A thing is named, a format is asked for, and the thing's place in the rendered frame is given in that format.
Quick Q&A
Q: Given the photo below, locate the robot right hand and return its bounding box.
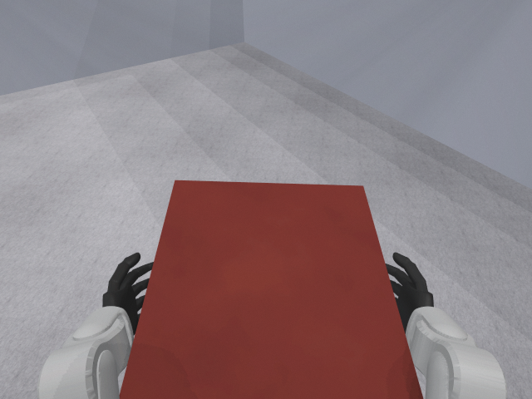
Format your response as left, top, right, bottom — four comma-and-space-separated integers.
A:
386, 252, 434, 334

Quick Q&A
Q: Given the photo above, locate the robot left hand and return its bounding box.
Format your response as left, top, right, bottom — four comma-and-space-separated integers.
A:
102, 253, 154, 335

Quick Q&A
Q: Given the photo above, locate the carton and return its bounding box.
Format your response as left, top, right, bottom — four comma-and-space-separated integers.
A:
120, 180, 423, 399

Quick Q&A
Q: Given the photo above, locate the right robot forearm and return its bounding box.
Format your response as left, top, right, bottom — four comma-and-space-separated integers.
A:
406, 307, 507, 399

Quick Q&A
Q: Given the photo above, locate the left robot forearm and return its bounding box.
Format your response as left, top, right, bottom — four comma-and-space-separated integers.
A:
37, 306, 134, 399

